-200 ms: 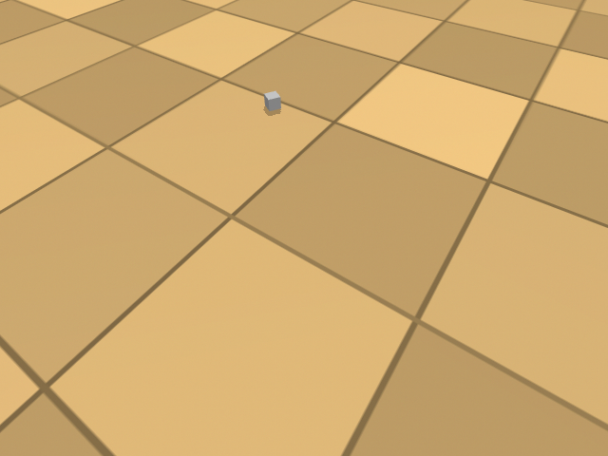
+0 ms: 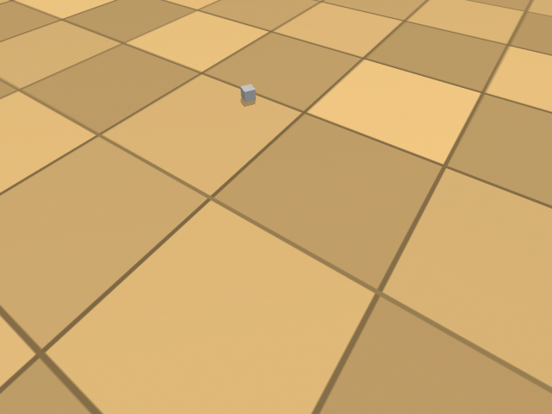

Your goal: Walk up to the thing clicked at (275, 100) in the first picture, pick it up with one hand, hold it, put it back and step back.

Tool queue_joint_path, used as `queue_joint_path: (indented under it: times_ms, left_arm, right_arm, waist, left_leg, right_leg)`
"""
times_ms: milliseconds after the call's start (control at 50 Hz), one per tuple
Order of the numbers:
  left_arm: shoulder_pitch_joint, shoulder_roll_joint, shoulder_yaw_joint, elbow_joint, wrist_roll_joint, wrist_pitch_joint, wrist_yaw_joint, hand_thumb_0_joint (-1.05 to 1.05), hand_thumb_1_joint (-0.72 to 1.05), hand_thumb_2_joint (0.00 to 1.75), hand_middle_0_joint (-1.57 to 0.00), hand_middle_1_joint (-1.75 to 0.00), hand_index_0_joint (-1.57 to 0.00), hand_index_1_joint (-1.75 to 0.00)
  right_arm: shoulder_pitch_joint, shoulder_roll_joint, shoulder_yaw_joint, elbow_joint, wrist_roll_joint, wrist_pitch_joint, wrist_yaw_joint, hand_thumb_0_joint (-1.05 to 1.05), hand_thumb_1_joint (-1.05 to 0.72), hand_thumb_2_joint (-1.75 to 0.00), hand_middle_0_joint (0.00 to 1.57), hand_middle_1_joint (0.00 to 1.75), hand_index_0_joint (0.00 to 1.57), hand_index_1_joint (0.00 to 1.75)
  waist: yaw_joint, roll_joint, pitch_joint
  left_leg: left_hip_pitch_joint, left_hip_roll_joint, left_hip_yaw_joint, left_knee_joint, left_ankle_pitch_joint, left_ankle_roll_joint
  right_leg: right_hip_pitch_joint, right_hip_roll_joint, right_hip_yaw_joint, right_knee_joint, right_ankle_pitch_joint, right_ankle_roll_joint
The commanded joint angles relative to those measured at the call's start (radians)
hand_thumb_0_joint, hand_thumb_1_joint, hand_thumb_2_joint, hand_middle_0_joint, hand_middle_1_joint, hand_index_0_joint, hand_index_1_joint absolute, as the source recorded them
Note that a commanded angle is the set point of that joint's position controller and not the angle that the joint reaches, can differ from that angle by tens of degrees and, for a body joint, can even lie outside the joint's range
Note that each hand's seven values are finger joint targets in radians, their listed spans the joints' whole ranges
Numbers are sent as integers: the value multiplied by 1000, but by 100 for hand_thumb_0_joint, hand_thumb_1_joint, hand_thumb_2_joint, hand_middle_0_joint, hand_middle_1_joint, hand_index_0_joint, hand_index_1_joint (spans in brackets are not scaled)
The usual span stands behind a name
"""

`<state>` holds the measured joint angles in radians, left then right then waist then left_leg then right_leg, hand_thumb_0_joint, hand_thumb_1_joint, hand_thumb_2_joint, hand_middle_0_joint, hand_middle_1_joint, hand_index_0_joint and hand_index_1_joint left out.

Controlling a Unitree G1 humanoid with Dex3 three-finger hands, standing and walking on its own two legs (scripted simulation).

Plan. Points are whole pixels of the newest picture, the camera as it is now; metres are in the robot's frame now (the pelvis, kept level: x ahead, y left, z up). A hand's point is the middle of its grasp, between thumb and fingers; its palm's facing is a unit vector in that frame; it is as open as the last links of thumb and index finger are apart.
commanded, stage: stand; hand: left
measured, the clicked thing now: (248, 93) +2.10 +0.21 -0.74
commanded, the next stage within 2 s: walk up in 0.92 s
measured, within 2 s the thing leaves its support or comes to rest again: neither
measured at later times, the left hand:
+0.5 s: hand out of the picture +0.07 +0.25 -0.16, palm faces -0.01 -0.94 -0.34, open 7.4 cm
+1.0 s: hand out of the picture +0.08 +0.26 -0.15, palm faces +0.00 -0.94 -0.33, open 7.4 cm
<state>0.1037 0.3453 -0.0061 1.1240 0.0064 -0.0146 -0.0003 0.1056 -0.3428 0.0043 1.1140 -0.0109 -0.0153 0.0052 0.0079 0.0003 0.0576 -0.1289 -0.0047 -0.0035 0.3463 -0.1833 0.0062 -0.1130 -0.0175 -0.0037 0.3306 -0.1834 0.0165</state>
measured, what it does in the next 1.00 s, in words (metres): stands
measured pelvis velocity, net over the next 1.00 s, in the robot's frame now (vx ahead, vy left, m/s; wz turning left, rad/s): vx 0.01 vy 0.00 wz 0.01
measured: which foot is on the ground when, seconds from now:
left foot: down 0.00-1.00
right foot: down 0.00-1.00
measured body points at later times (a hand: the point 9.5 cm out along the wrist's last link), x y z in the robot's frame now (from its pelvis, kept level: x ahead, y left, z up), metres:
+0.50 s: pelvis +0.00 +0.00 +0.00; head +0.02 +0.00 +0.45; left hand +0.07 +0.30 -0.13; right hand +0.08 -0.30 -0.13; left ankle +0.00 +0.11 -0.75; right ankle +0.00 -0.13 -0.75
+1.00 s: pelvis +0.01 +0.00 +0.00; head +0.02 +0.00 +0.45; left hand +0.08 +0.31 -0.13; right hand +0.09 -0.30 -0.13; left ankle +0.00 +0.11 -0.74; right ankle -0.01 -0.13 -0.74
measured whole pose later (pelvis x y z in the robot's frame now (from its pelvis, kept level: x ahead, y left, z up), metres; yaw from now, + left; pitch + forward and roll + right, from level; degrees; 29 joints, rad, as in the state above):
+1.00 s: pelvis +0.01 +0.00 +0.00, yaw +0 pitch -1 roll +0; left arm 0.16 0.37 0.04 1.08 0.03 -0.03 -0.05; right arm 0.16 -0.36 -0.04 1.07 -0.03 -0.03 0.05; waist 0.02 0.00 0.01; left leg -0.18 -0.02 -0.01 0.45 -0.35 0.05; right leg -0.18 -0.03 -0.01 0.48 -0.41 -0.02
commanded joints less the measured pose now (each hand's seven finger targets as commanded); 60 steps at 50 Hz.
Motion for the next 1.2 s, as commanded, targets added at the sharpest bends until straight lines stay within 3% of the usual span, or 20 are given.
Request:
queue_joint_path:
  times_ms: [0, 320, 380, 620, 720, 880, 900, 920, 960, 1000, 1020, 1040, 1060, 1080, 1100, 1120, 1140, 1160, 1180]
  left_arm:
    - [-32, 204, 41, -60, 3, -17, 10, 0, 90, 90, -20, -30, -20, -30]
    - [-24, 204, 43, -59, 3, -17, 8, 0, 90, 90, -20, -30, -20, -30]
    - [-28, 211, 45, -61, 5, -19, 10, 0, 90, 90, -20, -30, -20, -30]
    - [-19, 210, 43, -60, 4, -18, 9, 0, 90, 90, -20, -30, -20, -30]
    - [-22, 206, 42, -64, 5, -15, 10, 0, 90, 90, -20, -30, -20, -30]
    - [-18, 210, 43, -62, 4, -17, 10, 0, 90, 90, -20, -30, -20, -30]
    - [37, 339, 117, -117, 24, -37, -29, 0, 90, 90, -20, -30, -20, -30]
    - [10, 320, 119, -121, 32, -38, -41, 0, 90, 90, -20, -30, -20, -30]
    - [-39, 271, 116, -170, 34, -47, -57, 0, 90, 90, -20, -30, -20, -30]
    - [-64, 247, 114, -195, 30, -48, -65, 0, 90, 90, -20, -30, -20, -30]
    - [-46, 256, 117, -199, 30, -48, -69, 0, 90, 90, -20, -30, -20, -30]
    - [-48, 275, 122, -204, 32, -50, -76, 0, 90, 90, -20, -30, -20, -30]
    - [-45, 279, 127, -208, 31, -51, -84, 0, 90, 90, -20, -30, -20, -30]
    - [10, 279, 130, -200, 27, -56, -86, 0, 90, 90, -20, -30, -20, -30]
    - [98, 278, 135, -165, 26, -63, -83, 0, 90, 90, -20, -30, -20, -30]
    - [252, 290, 146, -112, 27, -74, -71, 0, 90, 90, -20, -30, -20, -30]
    - [366, 383, 174, -77, 46, -89, -54, 0, 90, 90, -20, -30, -20, -30]
    - [322, 454, 182, -118, 49, -93, -44, 0, 90, 90, -20, -30, -20, -30]
    - [266, 422, 164, -155, 33, -92, -41, 0, 90, 90, -20, -30, -20, -30]
  right_arm:
    - [-32, -212, -38, -58, 4, -20, -15, 0, -90, -90, 20, 30, 20, 30]
    - [-35, -215, -38, -58, 4, -20, -14, 0, -90, -90, 20, 30, 20, 30]
    - [-32, -214, -38, -61, 4, -21, -14, 0, -90, -90, 20, 30, 20, 30]
    - [-27, -213, -35, -57, 4, -19, -14, 0, -90, -90, 20, 30, 20, 30]
    - [-26, -220, -36, -59, 3, -22, -17, 0, -90, -90, 20, 30, 20, 30]
    - [-27, -216, -35, -57, 3, -20, -16, 0, -90, -90, 20, 30, 20, 30]
    - [33, -334, -119, -114, -13, -44, 17, 0, -90, -90, 20, 30, 20, 30]
    - [18, -346, -131, -109, -23, -45, 32, 0, -90, -90, 20, 30, 20, 30]
    - [-4, -320, -136, -147, -22, -50, 45, 0, -90, -90, 20, 30, 20, 30]
    - [20, -337, -154, -155, -21, -59, 48, 0, -90, -90, 20, 30, 20, 30]
    - [21, -355, -166, -166, -25, -60, 50, 0, -90, -90, 20, 30, 20, 30]
    - [28, -360, -171, -178, -25, -58, 53, 0, -90, -90, 20, 30, 20, 30]
    - [10, -363, -174, -190, -26, -55, 57, 0, -90, -90, 20, 30, 20, 30]
    - [-21, -363, -174, -200, -27, -52, 61, 0, -90, -90, 20, 30, 20, 30]
    - [-70, -341, -171, -211, -25, -47, 65, 0, -90, -90, 20, 30, 20, 30]
    - [-123, -296, -157, -233, -26, -43, 68, 0, -90, -90, 20, 30, 20, 30]
    - [-137, -206, -125, -263, -17, -46, 70, 0, -90, -90, 20, 30, 20, 30]
    - [-170, -195, -106, -298, -10, -51, 60, 0, -90, -90, 20, 30, 20, 30]
    - [-183, -260, -114, -280, -12, -54, 51, 0, -90, -90, 20, 30, 20, 30]
  waist:
    - [-5, 5, -84]
    - [-4, 9, -77]
    - [-6, -4, -98]
    - [-5, 4, -85]
    - [-2, 12, -97]
    - [-2, -3, -90]
    - [-5, -17, -235]
    - [-3, 32, -133]
    - [-3, 67, 17]
    - [-15, 139, 47]
    - [-17, 161, 20]
    - [-25, 156, 4]
    - [-20, 172, 15]
    - [9, 190, 1]
    - [61, 154, -11]
    - [140, 43, -61]
    - [187, -230, -74]
    - [171, -271, 29]
    - [142, -76, 94]
  left_leg:
    - [16, 127, -105, -54, 140, 24]
    - [4, 125, -113, -65, 118, 23]
    - [23, 129, -114, -56, 157, 27]
    - [7, 126, -119, -63, 137, 23]
    - [9, 130, -118, -60, 187, 24]
    - [13, 127, -119, -57, 165, 23]
    - [48, 115, -150, 30, -408, 107]
    - [-51, 133, -194, 16, -567, 123]
    - [-128, 197, -282, -23, -574, 158]
    - [-28, 284, -380, -134, -531, 201]
    - [7, 329, -423, -176, -543, 232]
    - [7, 333, -428, -190, -574, 239]
    - [-31, 324, -395, -190, -563, 234]
    - [-33, 300, -341, -155, -540, 223]
    - [-99, 236, -245, -69, -502, 185]
    - [-217, 140, -99, 134, -416, 130]
    - [-542, -3, 55, 501, -334, 62]
    - [-803, -55, -18, 637, -376, 22]
    - [-786, 18, -131, 684, -307, 18]
  right_leg:
    - [19, -114, 86, -48, 121, -40]
    - [26, -114, 79, -56, 101, -40]
    - [36, -119, 79, -50, 127, -40]
    - [34, -118, 77, -55, 103, -39]
    - [53, -120, 73, -47, 142, -37]
    - [48, -122, 71, -52, 122, -39]
    - [33, -77, 61, 63, -378, -78]
    - [-89, -87, 78, 125, -506, -89]
    - [-258, -86, 72, 209, -431, -90]
    - [-353, -36, -41, 304, -240, -62]
    - [-366, -57, -14, 304, -291, -57]
    - [-363, -63, 5, 322, -352, -53]
    - [-325, -72, 6, 305, -361, -50]
    - [-259, -72, -1, 223, -337, -58]
    - [-102, -48, -35, 127, -238, -60]
    - [158, -12, -77, -19, -161, -64]
    - [425, -170, 207, -136, -350, -108]
    - [429, -386, 531, -245, -420, -197]
    - [344, -438, 541, -237, -328, -239]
